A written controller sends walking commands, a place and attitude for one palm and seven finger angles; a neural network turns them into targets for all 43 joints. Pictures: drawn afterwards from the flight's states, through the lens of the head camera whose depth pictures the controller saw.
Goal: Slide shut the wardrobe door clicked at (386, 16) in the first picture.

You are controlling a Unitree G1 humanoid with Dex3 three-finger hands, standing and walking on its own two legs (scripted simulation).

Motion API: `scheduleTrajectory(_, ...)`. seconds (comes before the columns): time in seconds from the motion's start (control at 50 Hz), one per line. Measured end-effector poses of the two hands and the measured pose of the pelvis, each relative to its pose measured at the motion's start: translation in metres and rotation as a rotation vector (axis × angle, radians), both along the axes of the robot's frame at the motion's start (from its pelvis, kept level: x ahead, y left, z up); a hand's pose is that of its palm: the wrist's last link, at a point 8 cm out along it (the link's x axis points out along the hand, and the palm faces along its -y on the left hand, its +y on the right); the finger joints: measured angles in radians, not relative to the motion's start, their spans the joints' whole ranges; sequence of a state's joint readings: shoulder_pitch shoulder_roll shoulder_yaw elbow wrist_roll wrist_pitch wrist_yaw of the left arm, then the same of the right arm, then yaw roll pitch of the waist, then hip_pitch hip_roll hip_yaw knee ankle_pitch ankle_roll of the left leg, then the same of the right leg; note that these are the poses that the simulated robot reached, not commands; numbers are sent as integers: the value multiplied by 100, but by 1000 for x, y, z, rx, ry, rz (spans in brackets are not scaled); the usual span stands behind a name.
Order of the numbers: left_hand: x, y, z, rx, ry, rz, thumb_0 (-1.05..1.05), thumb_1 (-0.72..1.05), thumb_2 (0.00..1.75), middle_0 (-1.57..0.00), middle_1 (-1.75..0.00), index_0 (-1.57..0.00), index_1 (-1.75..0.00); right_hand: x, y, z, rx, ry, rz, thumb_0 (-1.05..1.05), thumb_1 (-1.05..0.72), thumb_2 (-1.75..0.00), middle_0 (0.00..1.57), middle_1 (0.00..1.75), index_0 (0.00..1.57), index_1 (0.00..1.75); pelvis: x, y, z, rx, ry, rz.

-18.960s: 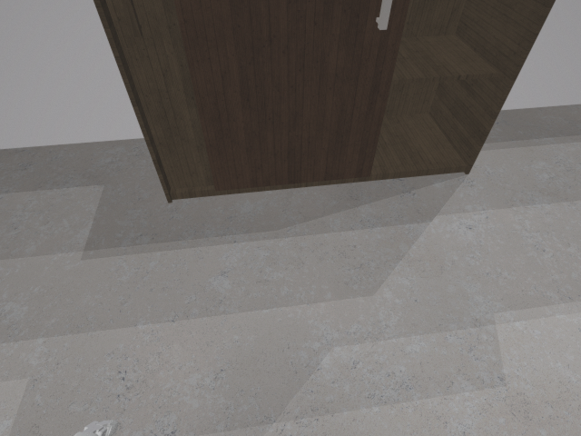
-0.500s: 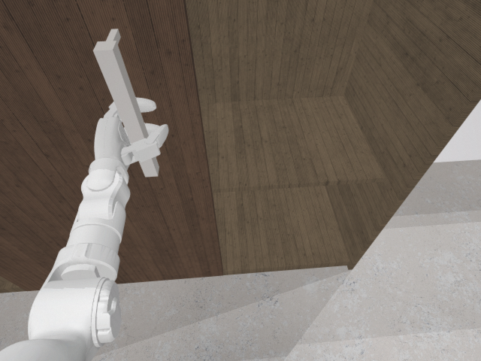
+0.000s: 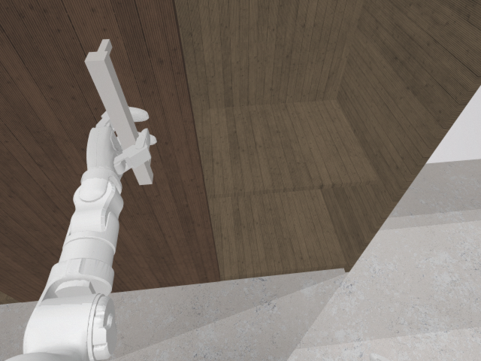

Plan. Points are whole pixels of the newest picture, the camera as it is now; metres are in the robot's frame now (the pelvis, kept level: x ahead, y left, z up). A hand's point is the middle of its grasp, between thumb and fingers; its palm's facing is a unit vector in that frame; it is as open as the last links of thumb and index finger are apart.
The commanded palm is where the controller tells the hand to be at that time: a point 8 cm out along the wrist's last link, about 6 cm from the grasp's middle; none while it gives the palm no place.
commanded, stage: grip the handle and tug to test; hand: left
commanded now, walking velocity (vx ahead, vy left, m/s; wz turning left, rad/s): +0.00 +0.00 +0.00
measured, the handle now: (128, 121) +0.48 +0.18 +0.16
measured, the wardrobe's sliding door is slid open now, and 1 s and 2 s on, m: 0.54 0.54 0.45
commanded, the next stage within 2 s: tug the door sideways, standing still in 0.34 s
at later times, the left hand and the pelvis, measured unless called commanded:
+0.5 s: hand (143, 149) +0.43 +0.15 +0.13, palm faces +0.06 -1.00 +0.00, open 5.8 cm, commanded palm +0.40 +0.20 +0.13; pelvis +0.05 +0.01 +0.01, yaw -3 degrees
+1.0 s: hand (142, 148) +0.44 +0.15 +0.13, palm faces +0.11 -0.99 -0.08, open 5.7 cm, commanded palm +0.42 +0.19 +0.14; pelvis +0.05 +0.02 +0.00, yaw +4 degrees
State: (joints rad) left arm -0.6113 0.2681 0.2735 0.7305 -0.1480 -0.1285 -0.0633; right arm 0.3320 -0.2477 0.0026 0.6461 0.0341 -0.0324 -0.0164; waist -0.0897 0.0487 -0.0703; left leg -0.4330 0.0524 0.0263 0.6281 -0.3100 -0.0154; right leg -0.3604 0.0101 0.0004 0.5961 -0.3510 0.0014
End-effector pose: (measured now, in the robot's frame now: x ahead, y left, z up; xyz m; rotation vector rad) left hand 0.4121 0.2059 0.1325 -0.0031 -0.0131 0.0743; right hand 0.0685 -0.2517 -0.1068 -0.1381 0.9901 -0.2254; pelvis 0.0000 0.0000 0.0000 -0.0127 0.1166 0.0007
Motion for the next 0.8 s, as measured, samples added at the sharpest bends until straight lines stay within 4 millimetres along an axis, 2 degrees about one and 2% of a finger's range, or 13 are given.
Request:
scheduleTrajectory(0.14, 0, 0, 0, -1, -1, -6, 1, 71, 79, -42, -140, -41, -140, 8, 1, 3, 5, -13, -12, 0, -91, -90, 20, 29, 21, 30, 8, 1, 2, 1, 0, -9)
scheduleTrajectory(0.28, -1, 0, 0, -3, 0, -10, 1, 72, 77, -40, -140, -40, -140, 27, 2, 9, 11, -47, -19, 1, -91, -90, 20, 29, 21, 30, 20, 2, 4, 4, 1, -22)
scheduleTrajectory(0.46, -4, 0, 1, -4, -1, -13, 2, 73, 76, -33, -140, -33, -140, 68, 7, 23, 23, -127, -24, 1, -91, -90, 20, 29, 20, 30, 46, 5, 11, 2, 2, -54)
scheduleTrajectory(0.54, -4, 0, 0, 1, -10, -11, 1, 73, 77, -35, -140, -33, -140, 90, 10, 22, 14, -137, 9, 1, -91, -90, 20, 29, 20, 30, 56, 8, 10, -3, 4, -42)
scheduleTrajectory(0.66, -4, -1, 2, -1, 8, 23, 2, 70, 83, -38, -140, -38, -140, 119, 20, 16, 5, -93, 104, 1, -91, -90, 20, 29, 20, 30, 60, 11, 10, -10, 6, 15)
scheduleTrajectory(0.8, -4, -3, 2, 4, 10, 58, 2, 69, 85, -41, -140, -40, -140, 140, 39, 11, 27, -111, 184, 1, -91, -90, 20, 29, 20, 30, 59, 13, 7, -12, 8, 67)
